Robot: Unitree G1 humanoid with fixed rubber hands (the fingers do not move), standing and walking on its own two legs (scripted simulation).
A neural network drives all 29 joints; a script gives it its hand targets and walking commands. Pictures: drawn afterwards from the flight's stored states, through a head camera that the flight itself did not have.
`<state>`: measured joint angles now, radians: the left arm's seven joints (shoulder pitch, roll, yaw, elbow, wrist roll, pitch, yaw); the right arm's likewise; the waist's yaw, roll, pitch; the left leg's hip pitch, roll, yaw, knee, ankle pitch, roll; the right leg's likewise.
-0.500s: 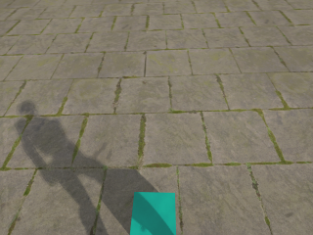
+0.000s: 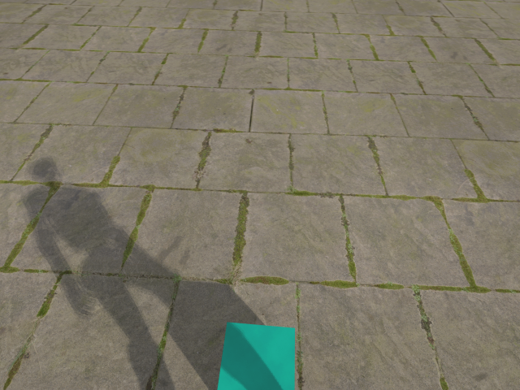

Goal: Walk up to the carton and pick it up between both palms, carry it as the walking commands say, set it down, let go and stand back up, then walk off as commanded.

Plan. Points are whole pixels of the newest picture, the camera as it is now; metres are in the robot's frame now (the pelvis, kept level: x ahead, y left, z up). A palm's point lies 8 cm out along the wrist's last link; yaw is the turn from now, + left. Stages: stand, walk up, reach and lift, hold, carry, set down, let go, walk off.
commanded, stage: walk up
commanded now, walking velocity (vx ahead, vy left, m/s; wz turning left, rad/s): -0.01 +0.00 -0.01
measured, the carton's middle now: (257, 370) +0.29 +0.03 -0.64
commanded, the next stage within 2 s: stand in 0.38 s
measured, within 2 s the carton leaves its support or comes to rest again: neither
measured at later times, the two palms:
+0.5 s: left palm out of the picture +0.00 +0.25 -0.15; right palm out of the picture -0.05 -0.20 -0.14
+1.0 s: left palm out of the picture -0.01 +0.25 -0.15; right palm out of the picture -0.04 -0.21 -0.13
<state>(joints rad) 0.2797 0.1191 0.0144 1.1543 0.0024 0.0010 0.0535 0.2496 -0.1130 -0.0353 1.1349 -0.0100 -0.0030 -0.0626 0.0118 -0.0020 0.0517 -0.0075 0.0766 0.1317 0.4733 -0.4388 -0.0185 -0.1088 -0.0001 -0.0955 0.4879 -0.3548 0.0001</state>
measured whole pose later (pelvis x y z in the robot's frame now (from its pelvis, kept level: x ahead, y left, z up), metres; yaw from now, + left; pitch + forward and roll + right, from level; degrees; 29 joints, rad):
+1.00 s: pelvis -0.03 +0.02 +0.01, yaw -2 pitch -1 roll -1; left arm 0.21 0.18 0.01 1.17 0.01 -0.02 0.03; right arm 0.25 -0.15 -0.03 1.16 -0.02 -0.03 -0.04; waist 0.00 -0.01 0.04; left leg -0.03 0.04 0.18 0.42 -0.37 0.02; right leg -0.15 -0.04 -0.06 0.45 -0.27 0.03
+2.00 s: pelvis -0.09 +0.03 +0.01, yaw -2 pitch -4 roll -1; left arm 0.18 0.18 0.02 1.18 0.02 -0.02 0.02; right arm 0.24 -0.17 -0.03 1.17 -0.02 -0.03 -0.03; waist 0.01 0.00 0.08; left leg -0.08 0.03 0.19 0.43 -0.30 0.05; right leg -0.17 -0.05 -0.06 0.39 -0.16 0.04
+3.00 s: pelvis -0.11 +0.02 -0.03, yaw +4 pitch +11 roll -1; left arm 0.02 0.15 0.06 0.55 0.03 0.53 -0.04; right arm 0.05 -0.11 -0.08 0.48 -0.04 0.55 -0.03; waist -0.04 0.02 -0.01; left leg -0.62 0.00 0.05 0.86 -0.42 0.05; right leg -0.66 -0.03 -0.02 0.80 -0.32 0.04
